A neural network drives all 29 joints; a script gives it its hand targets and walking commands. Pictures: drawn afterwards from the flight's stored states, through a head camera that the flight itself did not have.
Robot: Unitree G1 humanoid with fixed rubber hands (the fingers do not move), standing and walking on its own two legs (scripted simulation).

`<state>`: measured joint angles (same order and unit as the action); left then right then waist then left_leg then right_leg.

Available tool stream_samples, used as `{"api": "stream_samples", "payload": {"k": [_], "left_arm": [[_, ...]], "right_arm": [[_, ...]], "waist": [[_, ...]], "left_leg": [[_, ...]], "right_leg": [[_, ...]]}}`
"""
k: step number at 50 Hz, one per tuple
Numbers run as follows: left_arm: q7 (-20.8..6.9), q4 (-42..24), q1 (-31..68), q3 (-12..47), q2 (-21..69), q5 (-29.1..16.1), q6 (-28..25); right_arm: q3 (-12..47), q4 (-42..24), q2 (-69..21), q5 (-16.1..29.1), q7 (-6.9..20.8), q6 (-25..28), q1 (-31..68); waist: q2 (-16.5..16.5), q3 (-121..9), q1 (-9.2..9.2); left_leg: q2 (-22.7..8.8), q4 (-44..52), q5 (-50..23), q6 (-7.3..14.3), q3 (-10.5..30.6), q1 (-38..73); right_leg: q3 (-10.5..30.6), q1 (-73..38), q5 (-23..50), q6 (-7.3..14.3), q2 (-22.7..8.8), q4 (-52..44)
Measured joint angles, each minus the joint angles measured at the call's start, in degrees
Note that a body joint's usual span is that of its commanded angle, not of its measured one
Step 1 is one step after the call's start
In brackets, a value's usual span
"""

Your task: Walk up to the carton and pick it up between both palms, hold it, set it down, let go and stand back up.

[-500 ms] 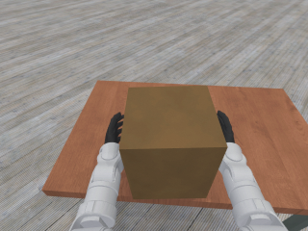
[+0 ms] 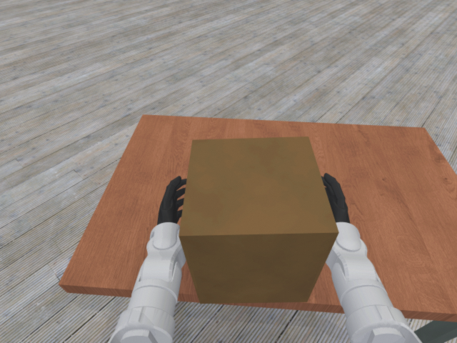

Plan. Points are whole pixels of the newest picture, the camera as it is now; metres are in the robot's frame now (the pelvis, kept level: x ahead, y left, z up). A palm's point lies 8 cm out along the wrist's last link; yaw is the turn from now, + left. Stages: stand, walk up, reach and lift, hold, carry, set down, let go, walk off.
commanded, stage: set down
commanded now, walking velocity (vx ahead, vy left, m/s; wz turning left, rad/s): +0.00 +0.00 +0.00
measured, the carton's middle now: (251, 223) +0.35 -0.01 +0.03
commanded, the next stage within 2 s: none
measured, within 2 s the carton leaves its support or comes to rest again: rests again in 0.12 s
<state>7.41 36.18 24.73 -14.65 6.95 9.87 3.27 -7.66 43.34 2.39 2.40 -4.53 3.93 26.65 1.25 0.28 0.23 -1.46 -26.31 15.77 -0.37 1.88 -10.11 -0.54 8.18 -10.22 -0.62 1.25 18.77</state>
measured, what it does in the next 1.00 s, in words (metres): stands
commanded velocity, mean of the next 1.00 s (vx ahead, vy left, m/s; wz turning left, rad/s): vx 0.00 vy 0.00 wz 0.00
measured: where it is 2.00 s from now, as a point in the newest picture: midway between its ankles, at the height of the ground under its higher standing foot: outside the picture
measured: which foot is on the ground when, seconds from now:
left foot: down 0.00-1.00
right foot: down 0.00-1.00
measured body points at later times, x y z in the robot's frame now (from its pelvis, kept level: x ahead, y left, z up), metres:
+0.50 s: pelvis +0.00 +0.00 +0.00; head +0.02 +0.01 +0.45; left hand +0.36 +0.14 +0.03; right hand +0.36 -0.17 +0.03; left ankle -0.02 +0.11 -0.74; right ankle +0.00 -0.13 -0.74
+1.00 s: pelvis +0.00 -0.01 +0.00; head +0.04 +0.00 +0.45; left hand +0.35 +0.16 +0.02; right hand +0.36 -0.18 +0.02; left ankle -0.02 +0.11 -0.74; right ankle +0.00 -0.13 -0.74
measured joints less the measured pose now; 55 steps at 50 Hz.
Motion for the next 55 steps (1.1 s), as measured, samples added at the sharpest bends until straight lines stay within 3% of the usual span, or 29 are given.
{"api": "stream_samples", "payload": {"k": [16,23,32,39,50,55], "left_arm": [[0.12,0.68,-2.07,0.95,0.11,0.0,-4.39],[0.57,4.24,-1.09,1.06,-0.19,0.0,-7.86],[3.51,5.82,1.76,2.08,-2.57,-0.01,-6.46],[3.49,3.81,0.74,2.71,-3.38,-1.49,-5.52],[1.84,-2.1,-5.57,3.44,-4.49,-2.95,-5.36],[1.59,-1.41,-6.85,3.78,-6.43,-4.65,-5.44]], "right_arm": [[-0.04,0.49,-0.4,-0.57,0.25,4.25,-2.26],[-0.14,3.18,0.25,-1.27,0.26,6.37,-2.02],[0.91,3.82,0.7,1.04,-0.03,6.6,0.44],[4.24,3.82,1.81,4.1,-1.47,6.6,0.9],[4.64,3.82,2.89,4.99,-1.81,6.81,-1.94],[4.65,3.83,4.21,4.99,-1.73,7.11,-3.85]], "waist": [[0.08,0.06,0.0],[0.09,0.07,0.0],[0.09,0.08,0.0],[0.09,-0.04,-0.01],[0.09,-0.62,-0.01],[0.09,-0.62,0.0]], "left_leg": [[-0.05,0.0,0.33,0.0,0.0,-0.74],[-0.14,0.0,0.32,0.0,0.0,-0.75],[-0.16,0.01,-0.24,-0.11,0.0,-3.28],[-0.23,0.0,-0.41,-0.26,-0.01,-4.67],[-0.24,0.0,-0.53,-0.32,-0.01,-4.79],[-0.24,0.0,-0.9,-0.37,-0.01,-4.8]], "right_leg": [[0.0,0.74,-0.36,0.0,0.05,0.0],[0.0,0.79,-0.35,0.08,0.14,0.04],[0.0,3.86,-0.35,0.44,0.17,1.16],[0.0,5.44,-0.35,0.5,0.24,1.56],[0.0,5.57,-0.23,0.51,0.24,1.57],[0.0,5.57,0.1,0.56,0.24,1.57]]}}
